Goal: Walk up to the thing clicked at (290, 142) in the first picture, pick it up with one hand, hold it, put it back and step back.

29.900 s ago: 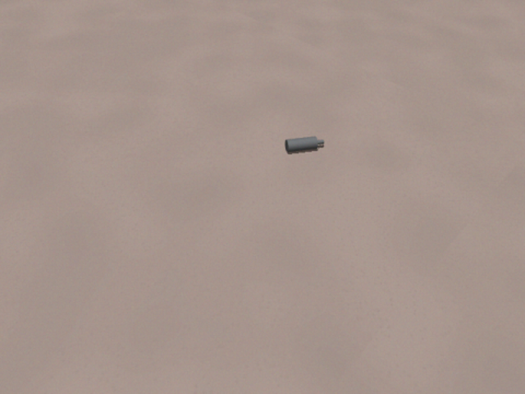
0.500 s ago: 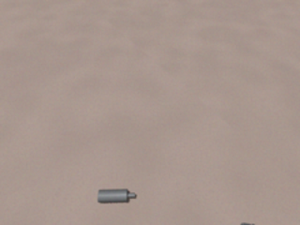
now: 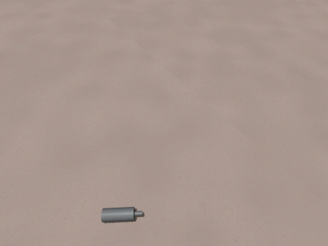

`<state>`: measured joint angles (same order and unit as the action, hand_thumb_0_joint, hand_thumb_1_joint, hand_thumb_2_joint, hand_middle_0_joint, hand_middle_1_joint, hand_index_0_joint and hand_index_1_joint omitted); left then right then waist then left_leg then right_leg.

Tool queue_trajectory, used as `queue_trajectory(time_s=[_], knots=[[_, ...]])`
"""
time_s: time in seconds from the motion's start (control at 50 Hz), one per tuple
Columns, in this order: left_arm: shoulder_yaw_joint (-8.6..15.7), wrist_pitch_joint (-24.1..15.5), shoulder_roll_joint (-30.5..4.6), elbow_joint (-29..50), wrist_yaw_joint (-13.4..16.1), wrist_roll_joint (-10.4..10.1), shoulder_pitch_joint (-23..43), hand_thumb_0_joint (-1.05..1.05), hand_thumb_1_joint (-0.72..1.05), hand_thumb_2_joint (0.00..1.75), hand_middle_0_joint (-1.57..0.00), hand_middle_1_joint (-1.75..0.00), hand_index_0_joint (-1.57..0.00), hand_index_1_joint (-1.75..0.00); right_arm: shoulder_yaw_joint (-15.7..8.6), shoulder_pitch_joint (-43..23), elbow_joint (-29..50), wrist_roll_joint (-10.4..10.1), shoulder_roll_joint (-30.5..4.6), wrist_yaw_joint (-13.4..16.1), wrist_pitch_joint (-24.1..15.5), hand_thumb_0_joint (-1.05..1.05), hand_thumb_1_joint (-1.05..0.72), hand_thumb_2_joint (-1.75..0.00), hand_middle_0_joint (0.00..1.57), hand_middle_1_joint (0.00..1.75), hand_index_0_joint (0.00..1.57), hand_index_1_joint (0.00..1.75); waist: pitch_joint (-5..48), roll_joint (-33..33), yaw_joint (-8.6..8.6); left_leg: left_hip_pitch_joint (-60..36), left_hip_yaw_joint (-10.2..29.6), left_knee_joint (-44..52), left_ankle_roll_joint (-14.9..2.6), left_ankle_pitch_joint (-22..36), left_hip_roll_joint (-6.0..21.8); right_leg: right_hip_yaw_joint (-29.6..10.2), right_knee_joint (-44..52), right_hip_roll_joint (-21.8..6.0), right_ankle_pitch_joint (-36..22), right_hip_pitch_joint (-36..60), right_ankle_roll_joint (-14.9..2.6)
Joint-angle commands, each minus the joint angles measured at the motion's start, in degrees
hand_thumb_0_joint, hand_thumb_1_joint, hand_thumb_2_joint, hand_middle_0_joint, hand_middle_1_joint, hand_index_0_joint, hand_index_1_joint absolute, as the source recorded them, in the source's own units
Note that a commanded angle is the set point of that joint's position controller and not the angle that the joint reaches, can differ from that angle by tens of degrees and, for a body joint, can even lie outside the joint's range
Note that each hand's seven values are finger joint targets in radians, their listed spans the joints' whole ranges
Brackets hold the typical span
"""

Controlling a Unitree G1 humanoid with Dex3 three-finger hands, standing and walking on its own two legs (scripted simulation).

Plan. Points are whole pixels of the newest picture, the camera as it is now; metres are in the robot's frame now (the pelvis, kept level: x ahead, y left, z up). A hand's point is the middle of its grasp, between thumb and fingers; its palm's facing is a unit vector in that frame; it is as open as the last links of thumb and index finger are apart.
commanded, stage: walk up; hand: left
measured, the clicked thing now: (122, 214) +0.44 +0.21 -0.75
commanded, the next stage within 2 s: stand in 0.02 s
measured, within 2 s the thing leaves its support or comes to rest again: neither
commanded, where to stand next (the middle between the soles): +0.04 +0.00 m, yaw +0 degrees
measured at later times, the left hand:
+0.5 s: hand out of the picture +0.09 +0.25 -0.16, palm faces -0.05 -0.94 -0.34, open 7.4 cm
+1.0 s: hand out of the picture +0.09 +0.25 -0.16, palm faces -0.06 -0.94 -0.34, open 7.4 cm
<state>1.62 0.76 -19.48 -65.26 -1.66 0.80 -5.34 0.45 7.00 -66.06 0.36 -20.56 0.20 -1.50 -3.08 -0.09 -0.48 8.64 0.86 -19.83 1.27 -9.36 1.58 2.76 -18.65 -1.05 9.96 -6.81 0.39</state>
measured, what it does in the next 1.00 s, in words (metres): stands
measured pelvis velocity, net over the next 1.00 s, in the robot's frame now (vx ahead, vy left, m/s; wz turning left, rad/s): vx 0.01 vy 0.00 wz -0.01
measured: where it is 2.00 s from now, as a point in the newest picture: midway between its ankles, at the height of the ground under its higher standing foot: outside the picture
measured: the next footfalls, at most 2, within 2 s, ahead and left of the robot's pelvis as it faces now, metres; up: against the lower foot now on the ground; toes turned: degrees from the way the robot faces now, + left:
none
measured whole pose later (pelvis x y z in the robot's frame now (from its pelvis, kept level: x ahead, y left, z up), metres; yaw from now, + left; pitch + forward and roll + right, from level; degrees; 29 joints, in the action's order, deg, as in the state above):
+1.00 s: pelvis +0.01 +0.00 +0.00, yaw -1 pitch -2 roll +0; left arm -0.6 -0.7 -20.3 -64.6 -0.6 0.8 -6.4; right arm 0.4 6.0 -65.2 0.4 -20.1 -0.5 -0.7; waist -2.8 0.1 -0.2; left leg 6.5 -0.2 -17.8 1.1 -9.3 1.3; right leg 1.8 -17.9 -1.3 10.3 -5.6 0.7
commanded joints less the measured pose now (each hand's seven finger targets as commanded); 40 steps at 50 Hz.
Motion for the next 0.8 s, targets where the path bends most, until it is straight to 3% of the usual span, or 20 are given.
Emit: queue_trajectory(time_s=[0.0, 0.26, 0.34, 0.56, 0.72, 0.78], knots=[[1.7, -1.9, -12.0, 3.7, 1.3, -0.3, 2.4, 0.00, 0.90, 0.90, -0.20, -0.30, -0.20, -0.30, -2.2, -4.2, 4.1, 0.3, -11.8, 0.6, -0.9, 0.00, -0.90, -0.90, 0.20, 0.30, 0.20, 0.30, 5.1, 1.2, 0.67, -1.0, 4.6, 3.1, -1.88, 8.6, 6.2, -6.5, 3.1, -6.9, -5.8, 1.8, -1.56], [0.8, -2.7, -12.7, 3.4, 1.9, -0.4, 2.3, 0.00, 0.90, 0.90, -0.20, -0.30, -0.20, -0.30, -2.3, -3.9, 4.1, 0.2, -11.7, 0.1, -0.3, 0.00, -0.90, -0.90, 0.20, 0.30, 0.20, 0.30, 4.8, -0.3, 0.33, -2.3, 4.2, 4.1, -1.74, 7.9, 6.3, -6.0, 3.5, -6.9, -6.5, 1.3, -1.12], [0.7, -2.7, -12.8, 3.4, 1.9, -0.5, 2.4, 0.00, 0.90, 0.90, -0.20, -0.30, -0.20, -0.30, -2.4, -3.7, 4.0, 0.2, -11.9, 0.0, -0.2, 0.00, -0.90, -0.90, 0.20, 0.30, 0.20, 0.30, 4.4, -0.2, 0.22, -1.9, 4.1, 4.5, -1.79, 5.5, 6.2, -6.3, 3.9, -6.9, -4.0, 1.1, -1.10], [0.6, -2.7, -13.2, 3.7, 2.0, -0.3, 1.9, 0.00, 0.90, 0.90, -0.20, -0.30, -0.20, -0.30, -2.5, -4.0, 4.2, 0.1, -11.5, 0.0, -0.3, 0.00, -0.90, -0.90, 0.20, 0.30, 0.20, 0.30, 5.8, 0.4, 0.39, -3.3, 4.0, 4.1, -1.70, 9.8, 6.4, -5.8, 3.0, -6.8, -7.5, 1.9, -1.31], [0.4, -2.5, -13.0, 3.6, 1.9, -0.4, 1.1, 0.00, 0.90, 0.90, -0.20, -0.30, -0.20, -0.30, -2.3, -3.6, 3.8, 0.1, -11.7, 0.1, -0.2, 0.00, -0.90, -0.90, 0.20, 0.30, 0.20, 0.30, 4.7, 0.7, 0.50, -2.6, 3.9, 4.8, -1.67, 6.4, 6.2, -6.2, 3.3, -6.8, -4.8, 1.3, -1.43], [0.3, -2.5, -13.0, 3.6, 2.0, -0.2, 1.2, 0.00, 0.90, 0.90, -0.20, -0.30, -0.20, -0.30, -2.3, -3.7, 4.0, 0.1, -11.7, 0.1, -0.2, 0.00, -0.90, -0.90, 0.20, 0.30, 0.20, 0.30, 4.5, 0.4, 0.51, -2.5, 4.0, 4.7, -1.72, 7.7, 6.2, -5.9, 3.4, -6.7, -5.8, 1.2, -1.33]])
